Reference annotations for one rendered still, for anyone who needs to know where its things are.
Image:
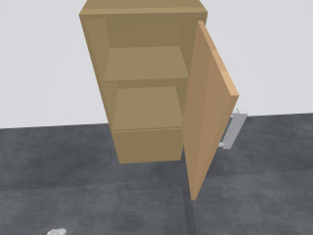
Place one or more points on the handle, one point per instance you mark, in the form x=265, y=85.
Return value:
x=239, y=117

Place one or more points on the cupboard door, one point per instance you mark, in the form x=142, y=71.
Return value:
x=210, y=100

